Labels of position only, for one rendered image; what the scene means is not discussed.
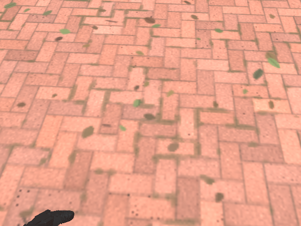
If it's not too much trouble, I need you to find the robot left hand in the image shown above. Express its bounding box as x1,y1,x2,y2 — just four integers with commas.
24,209,74,226

